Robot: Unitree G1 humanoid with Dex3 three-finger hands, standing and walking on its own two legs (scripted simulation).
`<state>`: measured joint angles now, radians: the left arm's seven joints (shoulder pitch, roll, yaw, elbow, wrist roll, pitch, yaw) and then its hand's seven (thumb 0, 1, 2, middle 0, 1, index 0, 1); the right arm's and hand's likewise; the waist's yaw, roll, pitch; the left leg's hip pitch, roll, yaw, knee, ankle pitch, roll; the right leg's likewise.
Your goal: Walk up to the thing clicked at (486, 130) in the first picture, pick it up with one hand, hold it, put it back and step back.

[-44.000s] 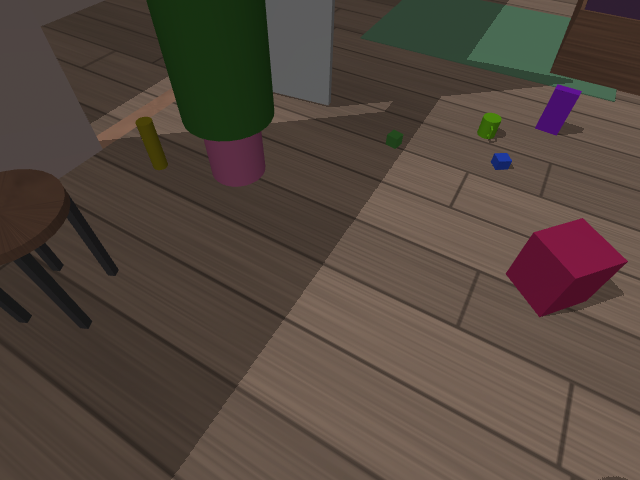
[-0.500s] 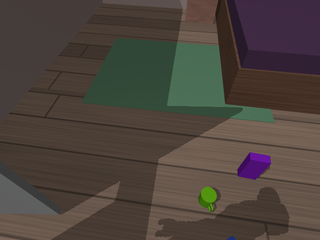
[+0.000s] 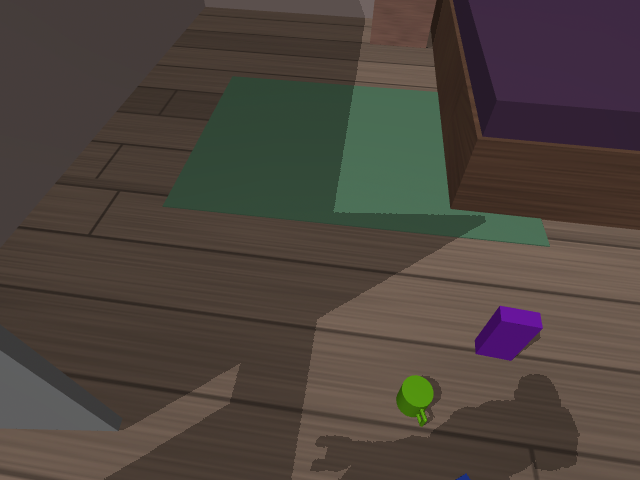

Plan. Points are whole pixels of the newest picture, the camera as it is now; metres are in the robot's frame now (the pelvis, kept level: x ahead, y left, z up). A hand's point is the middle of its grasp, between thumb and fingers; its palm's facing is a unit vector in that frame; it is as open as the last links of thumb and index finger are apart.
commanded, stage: stand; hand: right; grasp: from above
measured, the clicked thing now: (416, 402) +0.43 -0.29 -0.73
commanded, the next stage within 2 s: rise first in 0.18 s
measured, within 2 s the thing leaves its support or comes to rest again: neither
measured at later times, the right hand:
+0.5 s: hand out of the picture +0.14 -0.25 -0.17, palm faces -0.01 +0.94 -0.34, open 8.8 cm
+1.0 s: hand out of the picture +0.12 -0.27 -0.22, palm faces -0.14 +0.88 -0.45, open 13.9 cm
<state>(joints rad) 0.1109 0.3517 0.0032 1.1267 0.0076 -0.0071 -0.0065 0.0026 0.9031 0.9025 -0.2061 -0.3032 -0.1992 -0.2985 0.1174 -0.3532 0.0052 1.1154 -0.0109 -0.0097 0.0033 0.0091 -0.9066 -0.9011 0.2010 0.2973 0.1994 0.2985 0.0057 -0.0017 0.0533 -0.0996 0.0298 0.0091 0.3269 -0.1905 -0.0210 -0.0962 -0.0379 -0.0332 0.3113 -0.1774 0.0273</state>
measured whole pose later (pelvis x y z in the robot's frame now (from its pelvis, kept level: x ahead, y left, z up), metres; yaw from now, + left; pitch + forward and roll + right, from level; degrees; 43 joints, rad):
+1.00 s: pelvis -0.01 -0.01 -0.08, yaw -1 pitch +15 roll +1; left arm 0.19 0.24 0.04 0.61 -0.01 -0.13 0.03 0.01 0.88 0.90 -0.21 -0.30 -0.20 -0.30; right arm 0.20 -0.31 -0.14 0.56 -0.25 0.15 0.00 0.00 0.50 -0.99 0.07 1.08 0.07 1.08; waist 0.02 0.00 -0.08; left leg -0.79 0.04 0.02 1.01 -0.48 -0.03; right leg -0.82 -0.04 0.01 1.04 -0.49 0.01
